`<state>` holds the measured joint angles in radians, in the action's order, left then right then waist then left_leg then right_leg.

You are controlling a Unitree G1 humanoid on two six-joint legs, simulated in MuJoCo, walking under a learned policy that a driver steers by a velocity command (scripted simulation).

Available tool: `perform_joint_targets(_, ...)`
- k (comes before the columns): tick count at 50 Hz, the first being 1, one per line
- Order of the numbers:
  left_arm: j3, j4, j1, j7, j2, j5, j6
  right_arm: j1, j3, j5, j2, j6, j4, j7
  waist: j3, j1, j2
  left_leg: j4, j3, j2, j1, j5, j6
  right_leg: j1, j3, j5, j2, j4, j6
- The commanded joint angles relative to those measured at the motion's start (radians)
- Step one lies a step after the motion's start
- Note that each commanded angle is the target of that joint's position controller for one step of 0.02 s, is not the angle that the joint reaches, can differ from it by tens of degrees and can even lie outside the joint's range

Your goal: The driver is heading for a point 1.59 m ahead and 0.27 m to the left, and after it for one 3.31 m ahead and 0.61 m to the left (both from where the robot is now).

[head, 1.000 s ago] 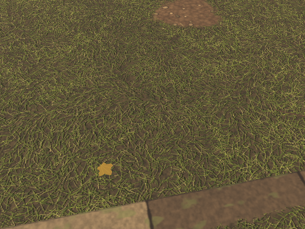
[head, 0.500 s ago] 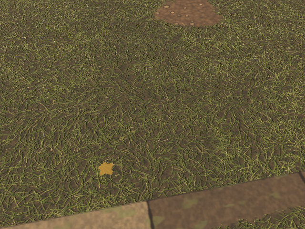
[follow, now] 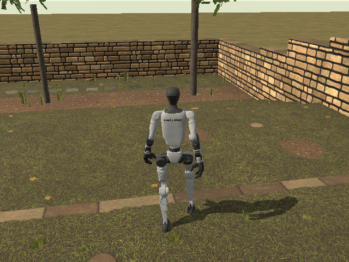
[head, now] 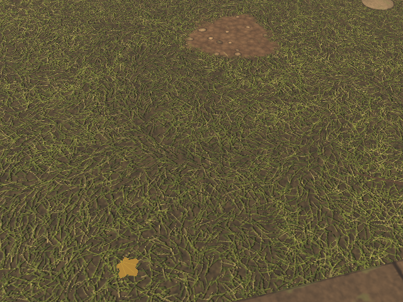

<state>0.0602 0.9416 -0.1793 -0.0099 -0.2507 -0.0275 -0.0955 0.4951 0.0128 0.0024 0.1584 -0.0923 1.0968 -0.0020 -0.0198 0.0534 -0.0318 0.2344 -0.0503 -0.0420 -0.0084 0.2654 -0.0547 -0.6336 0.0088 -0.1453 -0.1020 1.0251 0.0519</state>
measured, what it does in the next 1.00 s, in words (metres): walks ahead: right foot, then left foot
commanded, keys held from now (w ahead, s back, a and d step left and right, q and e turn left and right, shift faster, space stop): w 0.50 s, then no key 0.50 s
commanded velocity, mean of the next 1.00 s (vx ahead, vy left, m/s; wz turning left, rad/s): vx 0.34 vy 0.00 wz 0.00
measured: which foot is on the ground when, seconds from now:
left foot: down 0.00-0.26, up 0.28-0.72, down 0.74-1.00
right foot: up 0.00-0.22, down 0.24-0.74, up 0.76-1.00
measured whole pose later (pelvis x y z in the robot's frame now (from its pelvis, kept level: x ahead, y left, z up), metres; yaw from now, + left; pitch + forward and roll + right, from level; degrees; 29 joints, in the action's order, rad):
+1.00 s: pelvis +0.47 -0.02 -0.01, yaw -1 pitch +1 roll +0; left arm 0.04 1.01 -0.19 0.05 -0.24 0.00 0.00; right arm 0.15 0.03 0.02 0.20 -0.05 0.94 0.00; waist 0.02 0.00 -0.03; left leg 0.43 -0.06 -0.04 0.37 0.09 -0.06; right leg -0.39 -0.03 -0.38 -0.06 0.75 -0.03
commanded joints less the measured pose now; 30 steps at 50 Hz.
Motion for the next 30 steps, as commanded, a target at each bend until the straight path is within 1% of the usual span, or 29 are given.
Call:
perform_joint_targets(1, -0.017, -0.100, 0.160, -0.008, 0.013, 0.004, -0.005, 0.028, 0.022, 0.005, 0.162, 0.002, -0.048, 0.020, 0.165, 0.005, 0.093, -0.137, 0.150, 0.234, 0.059, -0.319, -0.125, -0.129, 0.017, 0.107, 0.000, -0.219, -0.028)
perform_joint_targets(2, -0.020, -0.114, 0.199, -0.011, 0.011, 0.002, -0.007, 0.036, 0.025, 0.003, 0.174, 0.003, -0.052, 0.023, 0.168, 0.014, 0.103, -0.147, 0.136, 0.230, 0.075, -0.309, -0.123, -0.095, 0.031, 0.139, 0.015, -0.284, -0.031)
perform_joint_targets(4, -0.023, -0.135, 0.258, -0.020, -0.004, -0.003, -0.009, 0.065, 0.030, -0.006, 0.186, 0.001, -0.049, 0.025, 0.180, 0.023, 0.114, -0.160, 0.121, 0.244, 0.070, -0.294, -0.127, -0.050, 0.046, 0.175, 0.035, -0.366, -0.025)
perform_joint_targets(6, -0.024, -0.157, 0.300, -0.030, -0.017, -0.006, -0.012, 0.075, 0.035, -0.016, 0.187, 0.002, -0.043, 0.026, 0.196, 0.016, 0.114, -0.149, 0.112, 0.271, 0.018, -0.321, -0.121, -0.042, 0.033, 0.181, 0.039, -0.427, -0.003)
perform_joint_targets(7, -0.022, -0.166, 0.310, -0.035, -0.025, -0.006, -0.015, 0.072, 0.038, -0.018, 0.189, 0.004, -0.043, 0.026, 0.192, 0.006, 0.115, -0.129, 0.104, 0.284, -0.021, -0.362, -0.114, -0.035, 0.030, 0.169, 0.044, -0.452, 0.011)
perform_joint_targets(8, -0.017, -0.170, 0.300, -0.040, -0.039, -0.005, -0.019, 0.061, 0.043, -0.018, 0.196, 0.007, -0.046, 0.026, 0.174, -0.013, 0.119, -0.091, 0.094, 0.293, -0.058, -0.449, -0.104, -0.004, 0.033, 0.146, 0.054, -0.471, 0.028)
perform_joint_targets(9, -0.007, -0.166, 0.263, -0.042, -0.062, -0.004, -0.022, 0.046, 0.048, -0.014, 0.209, 0.011, -0.052, 0.026, 0.133, -0.044, 0.136, -0.029, 0.084, 0.298, -0.088, -0.615, -0.092, 0.066, 0.044, 0.119, 0.078, -0.476, 0.045)
perform_joint_targets(10, 0.009, -0.148, 0.185, -0.040, -0.093, -0.005, -0.023, 0.032, 0.053, -0.008, 0.223, 0.017, -0.058, 0.026, 0.064, -0.090, 0.162, 0.075, 0.070, 0.294, -0.104, -0.809, -0.080, 0.182, 0.067, 0.091, 0.114, -0.465, 0.063)
perform_joint_targets(11, 0.034, -0.097, 0.015, -0.034, -0.135, -0.007, -0.021, 0.012, 0.051, -0.002, 0.219, 0.027, -0.066, 0.024, -0.036, -0.176, 0.169, 0.270, 0.039, 0.258, -0.064, -0.932, -0.057, 0.391, 0.086, 0.080, 0.150, -0.464, 0.090)
perform_joint_targets(12, 0.055, -0.050, -0.172, -0.024, -0.188, -0.004, -0.014, -0.009, 0.041, 0.005, 0.204, 0.028, -0.089, 0.021, -0.153, -0.255, 0.140, 0.542, 0.022, 0.218, 0.140, -0.768, -0.024, 0.697, -0.033, 0.059, 0.047, -0.443, 0.139)
perform_joint_targets(13, 0.078, -0.020, -0.306, -0.021, -0.292, 0.024, -0.010, 0.126, 0.001, 0.002, 0.052, 0.008, -0.105, 0.004, -0.358, -0.191, -0.140, 0.990, 0.027, 0.028, 0.533, -0.162, 0.044, 1.089, -0.555, -0.184, -0.250, -0.537, 0.320)
perform_joint_targets(14, 0.052, -0.013, -0.288, -0.022, -0.215, 0.025, -0.008, 0.098, 0.005, -0.023, 0.076, -0.028, -0.088, -0.004, -0.412, -0.196, -0.170, 1.157, 0.196, -0.015, 0.648, 0.262, 0.024, 1.082, -0.831, -0.259, -0.299, -0.742, 0.323)
perform_joint_targets(15, 0.034, -0.023, -0.175, -0.025, -0.159, 0.015, -0.013, -0.021, 0.029, -0.053, 0.160, -0.046, -0.136, -0.005, -0.211, -0.166, -0.146, 1.205, 0.183, 0.049, 0.748, 0.218, 0.002, 0.926, -0.673, -0.244, -0.259, -0.760, 0.253)
perform_joint_targets(16, 0.019, -0.048, -0.065, -0.026, -0.114, 0.013, -0.017, -0.101, 0.033, -0.056, 0.182, -0.052, -0.160, 0.003, -0.107, -0.131, -0.051, 1.165, 0.151, 0.109, 0.725, 0.118, -0.010, 0.738, -0.507, -0.131, -0.226, -0.777, 0.216)
perform_joint_targets(17, 0.008, -0.055, 0.000, -0.033, -0.080, 0.021, -0.022, -0.132, 0.043, -0.043, 0.183, -0.046, -0.162, 0.014, -0.045, -0.091, 0.012, 1.101, 0.133, 0.150, 0.669, 0.049, -0.009, 0.578, -0.382, -0.022, -0.184, -0.804, 0.191)
perform_joint_targets(18, 0.001, -0.050, 0.028, -0.038, -0.057, 0.031, -0.028, -0.105, 0.050, -0.031, 0.165, -0.029, -0.157, 0.021, -0.025, -0.047, -0.010, 1.043, 0.139, 0.185, 0.590, 0.008, -0.012, 0.474, -0.289, 0.021, -0.140, -0.831, 0.171)
perform_joint_targets(19, -0.001, -0.039, 0.028, -0.041, -0.045, 0.033, -0.029, -0.076, 0.050, -0.028, 0.139, -0.011, -0.150, 0.023, -0.016, -0.026, -0.033, 1.009, 0.136, 0.195, 0.544, -0.005, -0.011, 0.417, -0.244, 0.024, -0.116, -0.857, 0.170)
perform_joint_targets(20, 0.000, -0.026, 0.010, -0.040, -0.050, 0.032, -0.031, -0.065, 0.050, -0.028, 0.122, 0.001, -0.148, 0.024, 0.000, -0.018, -0.040, 0.983, 0.125, 0.199, 0.531, -0.008, -0.008, 0.380, -0.209, 0.045, -0.104, -0.880, 0.180)
perform_joint_targets(21, 0.001, -0.013, -0.009, -0.035, -0.063, 0.031, -0.033, -0.080, 0.052, -0.025, 0.122, 0.009, -0.156, 0.026, 0.021, -0.012, -0.040, 0.952, 0.117, 0.205, 0.544, -0.023, -0.001, 0.355, -0.182, 0.062, -0.099, -0.901, 0.189)
perform_joint_targets(22, 0.004, -0.005, -0.026, -0.027, -0.081, 0.032, -0.034, -0.119, 0.056, -0.021, 0.133, 0.013, -0.174, 0.027, 0.042, -0.012, -0.037, 0.911, 0.113, 0.211, 0.581, -0.061, 0.009, 0.350, -0.165, 0.075, -0.098, -0.918, 0.197)
perform_joint_targets(24, 0.008, 0.008, -0.071, -0.010, -0.107, 0.032, -0.032, -0.221, 0.063, -0.011, 0.151, 0.012, -0.210, 0.028, 0.071, -0.033, -0.019, 0.795, 0.111, 0.221, 0.679, -0.162, 0.031, 0.388, -0.154, 0.092, -0.104, -0.935, 0.200)
perform_joint_targets(25, 0.009, 0.013, -0.093, -0.002, -0.113, 0.031, -0.028, -0.266, 0.063, -0.009, 0.151, 0.010, -0.224, 0.026, 0.076, -0.046, -0.013, 0.729, 0.108, 0.220, 0.711, -0.218, 0.038, 0.416, -0.146, 0.103, -0.103, -0.937, 0.195)
perform_joint_targets(26, 0.007, 0.014, -0.102, 0.003, -0.114, 0.031, -0.023, -0.301, 0.062, -0.008, 0.147, 0.006, -0.234, 0.023, 0.086, -0.052, -0.007, 0.649, 0.099, 0.210, 0.709, -0.269, 0.041, 0.424, -0.118, 0.180, -0.092, -0.927, 0.182)
perform_joint_targets(28, 0.003, 0.017, -0.120, 0.011, -0.119, 0.032, -0.015, -0.367, 0.052, -0.005, 0.122, -0.003, -0.250, 0.014, 0.088, -0.069, -0.012, 0.480, 0.055, 0.165, 0.626, -0.358, 0.043, 0.412, -0.036, 0.355, -0.052, -0.893, 0.150)
perform_joint_targets(29, 0.003, 0.025, -0.143, 0.013, -0.126, 0.030, -0.011, -0.403, 0.047, -0.005, 0.113, -0.005, -0.257, 0.009, 0.079, -0.085, -0.014, 0.430, 0.032, 0.140, 0.585, -0.390, 0.046, 0.418, -0.014, 0.399, -0.043, -0.876, 0.140)
perform_joint_targets(30, 0.004, 0.036, -0.170, 0.015, -0.132, 0.027, -0.006, -0.428, 0.044, -0.007, 0.112, -0.005, -0.263, 0.004, 0.069, -0.098, -0.018, 0.399, 0.023, 0.123, 0.560, -0.408, 0.048, 0.439, -0.010, 0.413, -0.048, -0.858, 0.138)
Keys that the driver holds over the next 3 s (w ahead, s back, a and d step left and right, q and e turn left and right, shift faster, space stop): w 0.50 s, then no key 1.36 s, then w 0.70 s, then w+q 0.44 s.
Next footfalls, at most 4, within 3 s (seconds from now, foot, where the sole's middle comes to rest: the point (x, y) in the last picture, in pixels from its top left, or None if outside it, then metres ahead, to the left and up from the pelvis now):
0.24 right None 0.33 -0.14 -0.78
0.74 left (172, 281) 0.60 0.07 -0.78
1.06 right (245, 297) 0.54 -0.17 -0.78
2.60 right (228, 186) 1.00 -0.16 -0.78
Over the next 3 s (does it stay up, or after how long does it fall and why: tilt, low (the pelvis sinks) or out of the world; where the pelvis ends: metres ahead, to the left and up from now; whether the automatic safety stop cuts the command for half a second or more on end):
stays up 1.02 -0.07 0.00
